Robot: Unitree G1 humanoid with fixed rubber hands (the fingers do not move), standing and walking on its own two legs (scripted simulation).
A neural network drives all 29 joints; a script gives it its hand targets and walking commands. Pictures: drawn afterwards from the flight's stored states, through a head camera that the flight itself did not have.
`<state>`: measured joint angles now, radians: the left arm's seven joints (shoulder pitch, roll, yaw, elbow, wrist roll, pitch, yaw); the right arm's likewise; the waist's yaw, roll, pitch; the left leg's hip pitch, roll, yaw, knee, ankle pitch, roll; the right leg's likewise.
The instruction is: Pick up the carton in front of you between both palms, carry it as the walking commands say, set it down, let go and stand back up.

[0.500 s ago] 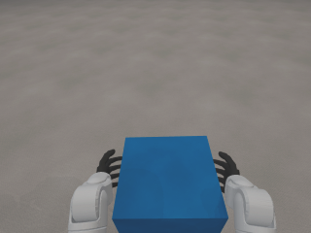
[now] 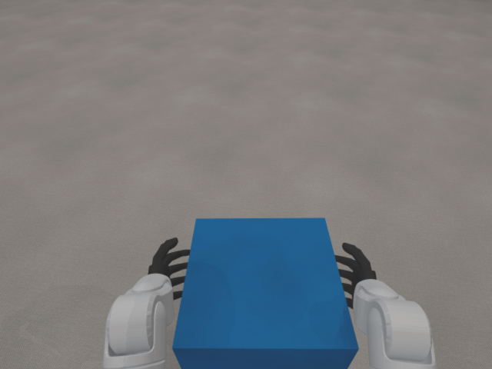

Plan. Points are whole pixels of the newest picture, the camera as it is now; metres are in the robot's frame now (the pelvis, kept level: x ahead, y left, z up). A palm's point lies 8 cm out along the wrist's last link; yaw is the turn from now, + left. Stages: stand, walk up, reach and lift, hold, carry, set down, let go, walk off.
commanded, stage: carry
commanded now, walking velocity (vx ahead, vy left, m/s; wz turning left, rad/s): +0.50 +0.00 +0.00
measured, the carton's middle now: (260, 314) +0.25 -0.01 -0.01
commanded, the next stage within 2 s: none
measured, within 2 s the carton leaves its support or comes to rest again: neither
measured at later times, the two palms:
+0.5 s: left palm (197, 165) +0.52 +0.12 +0.08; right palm (336, 165) +0.54 -0.18 +0.07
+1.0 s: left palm (196, 140) +0.62 +0.13 +0.07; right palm (323, 142) +0.62 -0.17 +0.07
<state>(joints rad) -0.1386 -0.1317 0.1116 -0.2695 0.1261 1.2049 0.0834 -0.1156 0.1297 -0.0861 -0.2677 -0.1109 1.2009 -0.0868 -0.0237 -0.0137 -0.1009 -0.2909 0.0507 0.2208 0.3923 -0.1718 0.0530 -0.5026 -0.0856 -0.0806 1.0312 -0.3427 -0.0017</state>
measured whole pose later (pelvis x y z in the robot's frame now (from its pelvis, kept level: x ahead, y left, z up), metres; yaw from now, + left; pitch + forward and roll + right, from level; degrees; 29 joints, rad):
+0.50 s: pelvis +0.26 -0.04 +0.00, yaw +3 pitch +4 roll +0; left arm -0.17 -0.14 0.12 -0.34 0.11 1.19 0.08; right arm -0.17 0.13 -0.10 -0.36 -0.12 1.23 -0.09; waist 0.01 0.03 -0.02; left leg -0.40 0.06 0.12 0.58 -0.32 -0.03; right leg -0.28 -0.05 -0.22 0.39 -0.17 -0.05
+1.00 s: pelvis +0.36 -0.02 -0.01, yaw +1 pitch +4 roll +0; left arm -0.17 -0.13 0.11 -0.28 0.13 1.21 0.08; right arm -0.15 0.13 -0.10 -0.29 -0.13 1.21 -0.08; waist 0.00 0.00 -0.13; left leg -0.31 0.06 0.18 0.56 -0.31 0.01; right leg -0.21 -0.07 -0.18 0.53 -0.37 0.02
